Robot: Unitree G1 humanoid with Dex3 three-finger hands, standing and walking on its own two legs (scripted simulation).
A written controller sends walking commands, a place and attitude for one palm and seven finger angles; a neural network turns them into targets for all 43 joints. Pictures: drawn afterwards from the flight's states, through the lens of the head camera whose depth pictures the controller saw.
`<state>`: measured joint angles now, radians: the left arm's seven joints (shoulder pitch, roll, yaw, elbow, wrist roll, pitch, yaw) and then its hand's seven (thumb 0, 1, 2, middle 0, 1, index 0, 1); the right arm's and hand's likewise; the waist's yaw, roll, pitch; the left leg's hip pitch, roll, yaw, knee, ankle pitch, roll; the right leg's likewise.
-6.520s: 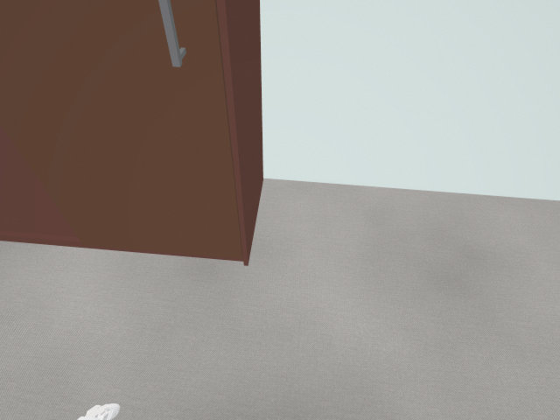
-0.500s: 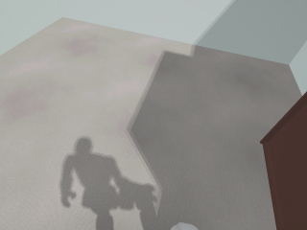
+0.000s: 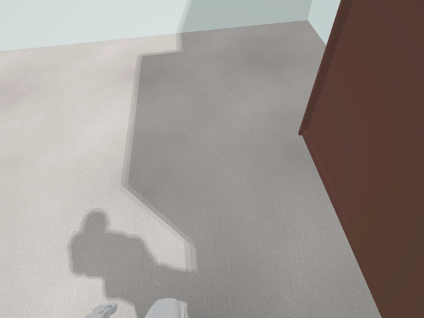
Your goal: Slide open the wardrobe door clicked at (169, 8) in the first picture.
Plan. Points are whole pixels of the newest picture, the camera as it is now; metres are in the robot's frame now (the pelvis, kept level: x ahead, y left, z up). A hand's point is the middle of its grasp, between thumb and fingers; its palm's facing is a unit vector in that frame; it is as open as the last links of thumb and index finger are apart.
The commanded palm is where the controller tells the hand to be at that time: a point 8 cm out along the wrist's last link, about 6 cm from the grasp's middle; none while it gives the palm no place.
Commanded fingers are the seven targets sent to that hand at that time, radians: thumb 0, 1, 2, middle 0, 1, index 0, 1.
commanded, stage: turn to face it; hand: right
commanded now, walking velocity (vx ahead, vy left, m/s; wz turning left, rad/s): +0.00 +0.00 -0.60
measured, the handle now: out of the picture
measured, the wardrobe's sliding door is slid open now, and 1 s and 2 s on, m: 0.00 0.00 0.00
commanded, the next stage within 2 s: none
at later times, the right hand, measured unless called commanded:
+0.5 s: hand out of the picture +0.05 -0.16 -0.14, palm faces +0.30 +0.91 -0.28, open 7.4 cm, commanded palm none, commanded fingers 0.00 -0.90 -0.90 0.20 0.30 0.20 0.30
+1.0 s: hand out of the picture -0.12 -0.22 -0.17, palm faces +0.62 +0.75 -0.24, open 7.4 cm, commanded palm none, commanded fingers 0.00 -0.90 -0.90 0.20 0.30 0.20 0.30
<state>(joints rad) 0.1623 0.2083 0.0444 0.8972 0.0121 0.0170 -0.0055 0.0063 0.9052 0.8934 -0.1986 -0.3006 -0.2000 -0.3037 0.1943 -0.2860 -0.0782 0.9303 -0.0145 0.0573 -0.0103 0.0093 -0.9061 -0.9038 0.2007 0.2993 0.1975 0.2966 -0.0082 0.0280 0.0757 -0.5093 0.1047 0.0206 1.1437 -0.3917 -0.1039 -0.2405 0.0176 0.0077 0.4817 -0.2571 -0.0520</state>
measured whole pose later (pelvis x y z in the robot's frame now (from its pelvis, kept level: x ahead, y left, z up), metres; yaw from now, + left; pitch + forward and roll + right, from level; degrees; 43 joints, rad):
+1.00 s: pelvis -0.04 +0.00 +0.00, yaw -37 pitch +0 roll +2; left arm 0.16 0.22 0.04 0.90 0.01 0.02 -0.01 0.01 0.91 0.89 -0.20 -0.30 -0.20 -0.30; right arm 0.20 -0.28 -0.07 0.93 -0.01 0.06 -0.01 0.01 -0.91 -0.90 0.20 0.30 0.20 0.30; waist -0.01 0.03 0.07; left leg -0.50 0.11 0.03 1.14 -0.39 -0.10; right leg -0.25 0.03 0.00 0.48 -0.24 -0.07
